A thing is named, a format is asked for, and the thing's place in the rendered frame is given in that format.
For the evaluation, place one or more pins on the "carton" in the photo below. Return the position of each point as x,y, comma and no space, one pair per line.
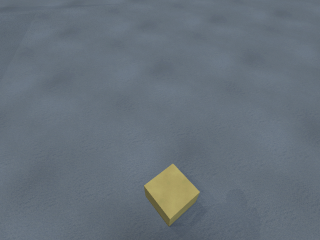
171,194

